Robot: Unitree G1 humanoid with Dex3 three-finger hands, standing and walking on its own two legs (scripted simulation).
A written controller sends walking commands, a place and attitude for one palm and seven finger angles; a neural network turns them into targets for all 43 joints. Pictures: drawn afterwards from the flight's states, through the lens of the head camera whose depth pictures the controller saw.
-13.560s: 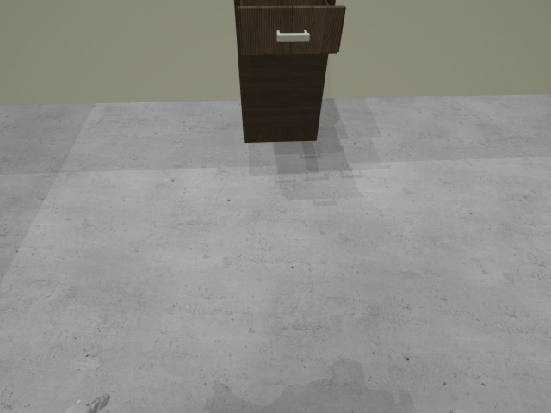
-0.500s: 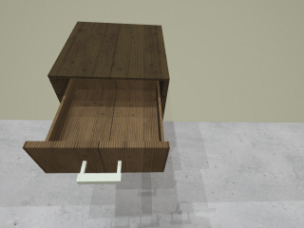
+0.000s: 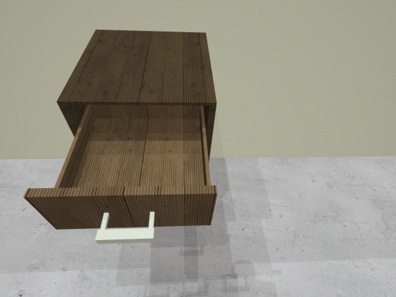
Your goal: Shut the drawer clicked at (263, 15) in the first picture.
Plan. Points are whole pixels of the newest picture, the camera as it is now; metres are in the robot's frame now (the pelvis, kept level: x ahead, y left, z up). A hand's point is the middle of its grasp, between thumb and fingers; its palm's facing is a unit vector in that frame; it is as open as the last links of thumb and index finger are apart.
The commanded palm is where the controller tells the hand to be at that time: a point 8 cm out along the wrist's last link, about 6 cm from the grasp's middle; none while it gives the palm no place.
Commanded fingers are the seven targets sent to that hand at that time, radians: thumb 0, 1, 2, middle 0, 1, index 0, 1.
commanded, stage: raise the hand and make a fist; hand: left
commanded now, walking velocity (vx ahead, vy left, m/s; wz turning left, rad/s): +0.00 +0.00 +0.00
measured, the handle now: (127, 226) +0.27 +0.17 -0.04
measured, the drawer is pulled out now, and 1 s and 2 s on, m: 0.28 0.29 0.29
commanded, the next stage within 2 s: bring the fist close to the handle in 1.98 s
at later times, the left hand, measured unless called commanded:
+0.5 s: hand out of the picture +0.12 +0.16 -0.04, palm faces +0.26 -0.97 -0.04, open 7.4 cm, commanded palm +0.09 +0.20 -0.04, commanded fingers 0.00 0.90 0.90 -0.64 -0.78 -0.64 -0.78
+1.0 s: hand out of the picture +0.12 +0.14 +0.00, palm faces +0.12 -0.99 -0.05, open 3.5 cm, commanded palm +0.07 +0.19 +0.01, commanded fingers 0.00 0.90 0.90 -1.14 -1.32 -1.14 -1.32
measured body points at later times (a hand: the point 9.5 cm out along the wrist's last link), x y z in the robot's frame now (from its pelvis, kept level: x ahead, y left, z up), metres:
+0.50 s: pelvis -0.03 -0.05 -0.08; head +0.01 -0.03 +0.37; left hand +0.10 +0.21 -0.04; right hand +0.22 -0.28 -0.11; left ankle -0.01 +0.06 -0.74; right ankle -0.01 -0.12 -0.74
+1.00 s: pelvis -0.02 -0.05 -0.07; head +0.03 -0.05 +0.38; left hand +0.11 +0.19 +0.00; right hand +0.17 -0.28 -0.15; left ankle -0.01 +0.06 -0.74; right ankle -0.01 -0.13 -0.74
